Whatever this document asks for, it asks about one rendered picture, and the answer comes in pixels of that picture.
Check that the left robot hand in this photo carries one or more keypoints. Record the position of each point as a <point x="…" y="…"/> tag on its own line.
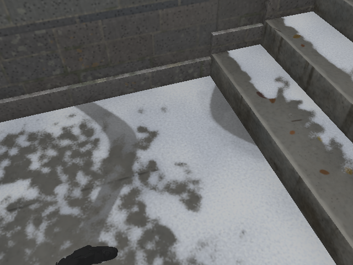
<point x="89" y="255"/>

